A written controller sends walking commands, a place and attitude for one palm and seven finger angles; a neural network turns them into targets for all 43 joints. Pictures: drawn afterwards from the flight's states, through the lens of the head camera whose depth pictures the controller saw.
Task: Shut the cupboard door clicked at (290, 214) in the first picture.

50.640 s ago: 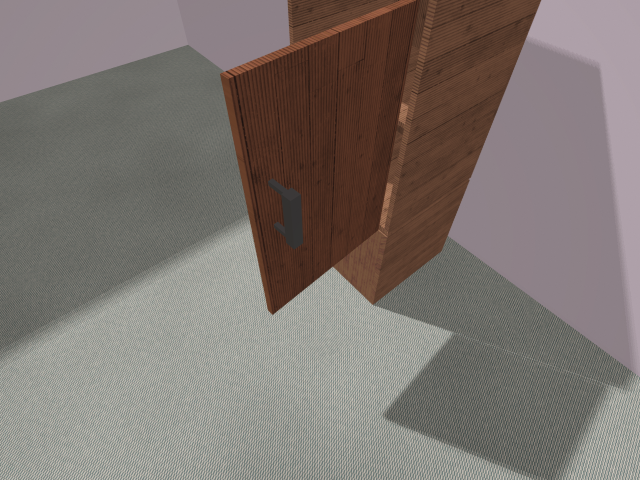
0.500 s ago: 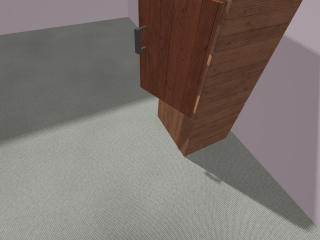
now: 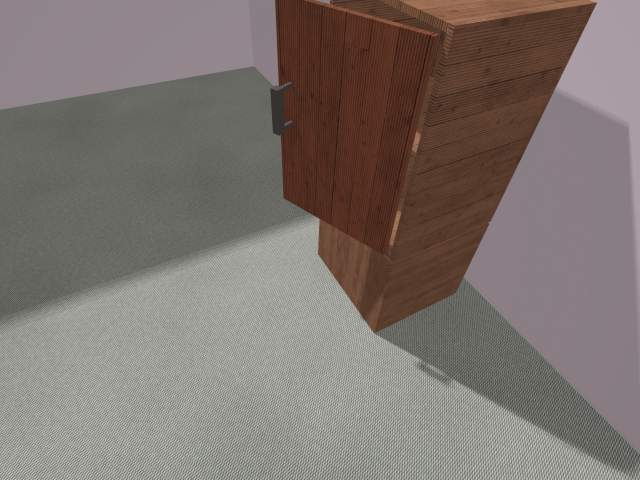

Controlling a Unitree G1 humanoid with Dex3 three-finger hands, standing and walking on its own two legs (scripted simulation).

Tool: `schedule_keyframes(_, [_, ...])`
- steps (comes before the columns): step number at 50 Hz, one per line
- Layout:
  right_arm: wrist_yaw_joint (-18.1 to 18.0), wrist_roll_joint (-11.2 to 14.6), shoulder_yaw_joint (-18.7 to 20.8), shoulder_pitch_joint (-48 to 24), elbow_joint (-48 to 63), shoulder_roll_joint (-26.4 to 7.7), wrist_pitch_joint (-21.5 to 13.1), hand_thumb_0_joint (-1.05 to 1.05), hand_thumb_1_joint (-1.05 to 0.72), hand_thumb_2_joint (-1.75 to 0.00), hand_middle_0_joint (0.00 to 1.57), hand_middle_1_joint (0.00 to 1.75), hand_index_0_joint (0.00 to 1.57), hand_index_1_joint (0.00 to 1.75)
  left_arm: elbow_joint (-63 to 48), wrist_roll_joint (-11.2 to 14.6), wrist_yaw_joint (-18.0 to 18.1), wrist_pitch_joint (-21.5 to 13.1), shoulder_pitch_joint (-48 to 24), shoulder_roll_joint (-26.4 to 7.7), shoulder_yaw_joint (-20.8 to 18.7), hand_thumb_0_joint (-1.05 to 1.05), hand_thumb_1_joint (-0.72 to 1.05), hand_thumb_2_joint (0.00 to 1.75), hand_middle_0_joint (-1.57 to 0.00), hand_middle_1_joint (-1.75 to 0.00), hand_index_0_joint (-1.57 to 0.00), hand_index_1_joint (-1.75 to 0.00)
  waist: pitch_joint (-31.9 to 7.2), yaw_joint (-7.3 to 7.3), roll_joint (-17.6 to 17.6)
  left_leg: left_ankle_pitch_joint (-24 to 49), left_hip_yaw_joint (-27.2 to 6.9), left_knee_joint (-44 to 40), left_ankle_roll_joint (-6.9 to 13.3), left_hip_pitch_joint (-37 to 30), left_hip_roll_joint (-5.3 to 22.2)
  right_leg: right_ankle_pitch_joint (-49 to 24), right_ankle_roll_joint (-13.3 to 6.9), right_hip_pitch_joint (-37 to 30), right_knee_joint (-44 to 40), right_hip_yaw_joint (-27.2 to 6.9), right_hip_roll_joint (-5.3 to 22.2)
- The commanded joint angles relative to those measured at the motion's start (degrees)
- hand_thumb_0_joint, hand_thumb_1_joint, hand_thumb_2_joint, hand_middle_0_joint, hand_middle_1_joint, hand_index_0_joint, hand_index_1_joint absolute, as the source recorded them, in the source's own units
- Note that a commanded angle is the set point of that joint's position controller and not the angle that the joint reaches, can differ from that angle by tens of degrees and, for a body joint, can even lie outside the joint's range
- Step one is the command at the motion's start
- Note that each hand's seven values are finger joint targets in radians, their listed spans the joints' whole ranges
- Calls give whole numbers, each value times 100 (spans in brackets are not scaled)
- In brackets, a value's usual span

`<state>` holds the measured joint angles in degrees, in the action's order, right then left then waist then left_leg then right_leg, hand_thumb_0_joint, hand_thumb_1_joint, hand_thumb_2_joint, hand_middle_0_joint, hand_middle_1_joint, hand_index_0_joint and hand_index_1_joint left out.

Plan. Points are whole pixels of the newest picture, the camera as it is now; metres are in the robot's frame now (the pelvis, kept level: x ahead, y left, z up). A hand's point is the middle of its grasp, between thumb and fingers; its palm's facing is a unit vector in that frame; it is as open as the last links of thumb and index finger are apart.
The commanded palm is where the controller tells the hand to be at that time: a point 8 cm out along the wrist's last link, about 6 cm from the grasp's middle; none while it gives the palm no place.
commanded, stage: let the arm hang, fingers relaxed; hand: left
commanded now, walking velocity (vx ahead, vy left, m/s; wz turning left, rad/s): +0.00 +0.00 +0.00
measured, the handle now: (283, 108) +0.97 +0.15 -0.01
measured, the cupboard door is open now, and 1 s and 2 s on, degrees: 23 23 23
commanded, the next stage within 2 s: look to check the result in 0.10 s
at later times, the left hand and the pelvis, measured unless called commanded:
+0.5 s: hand out of the picture +0.00 +0.19 -0.18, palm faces -0.01 -0.98 -0.22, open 7.4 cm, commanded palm none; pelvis +0.00 +0.00 +0.00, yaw -1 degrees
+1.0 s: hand out of the picture +0.04 +0.19 -0.18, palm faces +0.04 -0.97 -0.25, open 7.4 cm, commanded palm none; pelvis +0.00 -0.01 +0.00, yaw +3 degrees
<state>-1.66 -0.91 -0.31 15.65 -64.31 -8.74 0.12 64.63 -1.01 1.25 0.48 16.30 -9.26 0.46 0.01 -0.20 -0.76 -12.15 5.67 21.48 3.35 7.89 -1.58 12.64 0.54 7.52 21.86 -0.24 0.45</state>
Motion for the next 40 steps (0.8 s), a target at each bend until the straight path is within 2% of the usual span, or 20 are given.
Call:
schedule_keyframes(1, [-72, 23, 126, 364, 118, -699, -84, 0, -90, -90, 20, 30, 20, 30, -66, 13, 77, -56, 399, -618, -119, 0, 90, 90, -20, -30, -20, -30, 586, 6, 164, 186, -794, -638, -106, 201, 839, -368, -229, 455, -350, -365, 447])
schedule_keyframes(3, [-79, 37, 148, 353, 137, -765, -87, 0, -90, -90, 20, 30, 20, 30, -67, 7, 76, -68, 436, -646, -134, 0, 90, 90, -20, -30, -20, -30, 597, 12, 163, 181, -793, -629, -98, 175, 834, -374, -246, 499, -347, -396, 421])
schedule_keyframes(7, [-88, 33, 153, 384, 114, -765, -123, 0, -90, -90, 20, 30, 20, 30, -56, 10, 80, -87, 415, -657, -153, 0, 90, 90, -20, -30, -20, -30, 326, -1, 154, 494, -780, -570, -82, 43, 851, -556, -244, 342, -298, -389, 443])
schedule_keyframes(13, [-105, 50, 182, 362, 117, -874, -132, 0, -90, -90, 20, 30, 20, 30, -45, 10, 82, -100, 417, -729, -176, 0, 90, 90, -20, -30, -20, -30, 356, 1, 169, 658, -775, -523, -71, -41, 867, -578, -267, 386, -303, -388, 431])
schedule_keyframes(17, [-105, 37, 187, 345, 108, -905, -127, 0, -90, -90, 20, 30, 20, 30, -20, 10, 78, -82, 365, -743, -180, 0, 90, 90, -20, -30, -20, -30, 464, -7, 182, 474, -801, -621, -81, 0, 892, -479, -256, 424, -295, -376, 440])
schedule_keyframes(21, [-98, 39, 203, 303, 119, -984, -132, 0, -90, -90, 20, 30, 20, 30, -49, 7, 72, -99, 265, -836, -195, 0, 90, 90, -20, -30, -20, -30, 434, -12, 64, 552, -786, -595, -71, -12, 895, -550, -272, 377, -319, -413, 448])
schedule_keyframes(28, [-76, 46, 231, 114, 156, -1165, -136, 0, -90, -90, 20, 30, 20, 30, -116, 2, 60, -115, 91, -1033, -223, 0, 90, 90, -20, -30, -20, -30, 377, 2, 64, 596, -817, -614, -70, -71, 902, -580, -293, 340, -354, -443, 460])
schedule_keyframes(32, [-53, 27, 233, -26, 165, -1216, -120, 0, -90, -90, 20, 30, 20, 30, -128, 2, 41, -111, -54, -1107, -222, 0, 90, 90, -20, -30, -20, -30, 490, -8, 71, 283, -835, -698, -95, 1, 884, -451, -280, 372, -428, -460, 471])
schedule_keyframes(40, [-37, 32, 252, -265, 215, -1421, -151, 0, -90, -90, 20, 30, 20, 30, -197, 7, 25, -159, -291, -1333, -248, 0, 90, 90, -20, -30, -20, -30, 131, -20, 74, 831, -789, -585, -105, -270, 902, -828, -300, 198, -457, -483, 532])
